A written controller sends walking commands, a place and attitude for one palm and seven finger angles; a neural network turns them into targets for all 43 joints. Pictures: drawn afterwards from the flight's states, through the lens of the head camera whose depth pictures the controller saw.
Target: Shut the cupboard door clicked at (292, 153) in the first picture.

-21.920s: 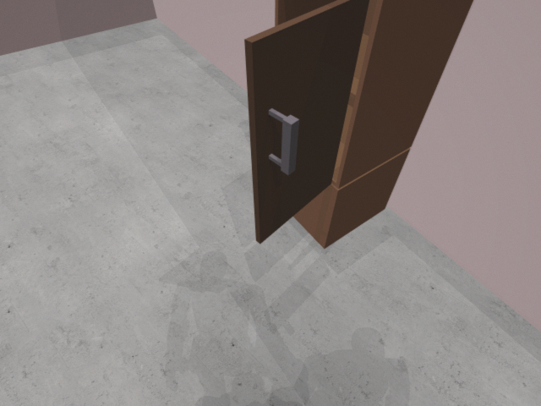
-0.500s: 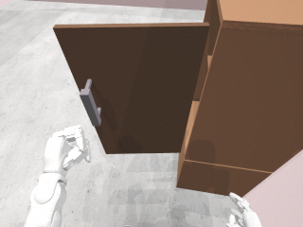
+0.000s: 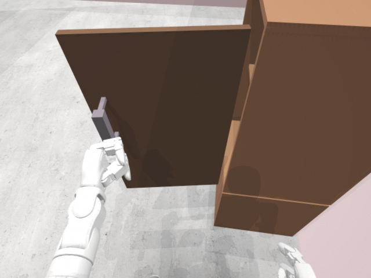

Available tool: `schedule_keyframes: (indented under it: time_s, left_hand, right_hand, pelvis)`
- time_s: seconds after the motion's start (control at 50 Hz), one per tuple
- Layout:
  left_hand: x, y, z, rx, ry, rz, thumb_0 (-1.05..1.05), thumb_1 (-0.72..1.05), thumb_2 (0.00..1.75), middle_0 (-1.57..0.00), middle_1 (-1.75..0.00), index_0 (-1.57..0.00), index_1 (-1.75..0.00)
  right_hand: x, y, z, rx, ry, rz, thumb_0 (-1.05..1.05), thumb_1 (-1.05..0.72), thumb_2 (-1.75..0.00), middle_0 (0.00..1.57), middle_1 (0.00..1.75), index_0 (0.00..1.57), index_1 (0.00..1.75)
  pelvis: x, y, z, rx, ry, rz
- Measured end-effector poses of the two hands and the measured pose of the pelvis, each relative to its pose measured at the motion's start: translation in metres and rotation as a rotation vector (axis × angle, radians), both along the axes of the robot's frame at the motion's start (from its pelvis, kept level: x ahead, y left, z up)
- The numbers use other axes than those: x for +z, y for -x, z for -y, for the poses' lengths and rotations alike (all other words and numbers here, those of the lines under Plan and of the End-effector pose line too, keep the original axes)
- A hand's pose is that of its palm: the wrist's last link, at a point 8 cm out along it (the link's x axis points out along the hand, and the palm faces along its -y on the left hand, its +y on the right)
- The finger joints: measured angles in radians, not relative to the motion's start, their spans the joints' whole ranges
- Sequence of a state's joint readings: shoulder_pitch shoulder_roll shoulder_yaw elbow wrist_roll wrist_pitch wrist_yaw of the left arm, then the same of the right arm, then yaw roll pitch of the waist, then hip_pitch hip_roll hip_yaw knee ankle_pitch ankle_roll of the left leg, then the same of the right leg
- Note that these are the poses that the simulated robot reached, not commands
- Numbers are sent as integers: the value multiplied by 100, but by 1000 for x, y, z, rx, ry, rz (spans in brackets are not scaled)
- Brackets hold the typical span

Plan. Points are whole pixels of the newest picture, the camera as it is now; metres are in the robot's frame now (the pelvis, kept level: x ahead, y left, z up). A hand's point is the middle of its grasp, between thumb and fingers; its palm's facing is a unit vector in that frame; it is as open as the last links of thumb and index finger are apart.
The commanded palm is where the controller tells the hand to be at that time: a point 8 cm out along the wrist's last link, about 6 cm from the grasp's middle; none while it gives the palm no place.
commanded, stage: bring the fist close to the handle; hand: left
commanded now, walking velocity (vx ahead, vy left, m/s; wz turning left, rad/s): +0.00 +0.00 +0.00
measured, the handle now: (108, 127) +0.44 +0.20 +0.07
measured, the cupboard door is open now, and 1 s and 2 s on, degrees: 100 94 79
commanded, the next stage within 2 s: push the door shut along its arc in 0.34 s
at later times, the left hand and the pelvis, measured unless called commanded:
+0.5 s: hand (122, 162) +0.34 +0.15 +0.08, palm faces +0.07 -1.00 -0.04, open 3.1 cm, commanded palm +0.31 +0.20 +0.08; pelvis -0.01 -0.01 +0.00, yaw +0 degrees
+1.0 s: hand (126, 138) +0.40 +0.15 +0.08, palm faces -0.07 -1.00 -0.06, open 3.1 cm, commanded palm +0.39 +0.19 +0.08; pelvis -0.01 +0.00 +0.00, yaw +1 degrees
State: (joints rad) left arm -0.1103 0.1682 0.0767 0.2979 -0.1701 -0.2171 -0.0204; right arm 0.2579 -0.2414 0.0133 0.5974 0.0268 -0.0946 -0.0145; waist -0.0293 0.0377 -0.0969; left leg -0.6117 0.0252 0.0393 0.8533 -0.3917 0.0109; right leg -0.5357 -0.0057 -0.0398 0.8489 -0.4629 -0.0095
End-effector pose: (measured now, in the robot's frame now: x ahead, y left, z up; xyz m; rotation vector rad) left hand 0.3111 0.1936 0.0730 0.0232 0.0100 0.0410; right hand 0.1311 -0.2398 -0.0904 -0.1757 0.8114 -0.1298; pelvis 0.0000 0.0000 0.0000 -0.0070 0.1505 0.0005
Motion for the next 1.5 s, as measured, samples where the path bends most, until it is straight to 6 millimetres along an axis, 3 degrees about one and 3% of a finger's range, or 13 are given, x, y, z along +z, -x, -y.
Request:
schedule_keyframes:
  time_s: [0.14,0.32,0.56,0.98,1.5]
  left_hand:
    - [10,2,-7,34,-20,70,1,90,90,-130,-150,-130,-150]
    - [2,13,-1,8,-8,23,1,90,90,-130,-150,-130,-150]
    - [9,-5,-8,10,-32,48,1,90,90,-130,-150,-130,-150]
    - [9,-69,-12,-100,-32,13,1,90,90,-132,-150,-130,-150]
    - [5,-143,9,-265,-18,-23,1,90,90,-130,-150,-130,-150]
  right_hand:
    - [-1,8,6,-13,2,-25,2,-90,-90,20,30,20,30]
    - [0,9,9,-13,5,-23,2,-90,-90,20,30,20,30]
    - [-1,11,9,-16,5,-27,2,-90,-90,20,30,20,30]
    - [-17,58,17,-74,37,-199,1,-90,-90,20,30,20,30]
    - [-31,139,19,-177,72,-405,1,-90,-90,20,30,20,30]
  pelvis:
    - [0,1,3,-7,-3,5]
    - [2,6,3,2,-1,18]
    - [1,10,6,1,-1,10]
    - [-3,11,-1,12,10,-34]
    - [-18,20,-9,1,29,-131]
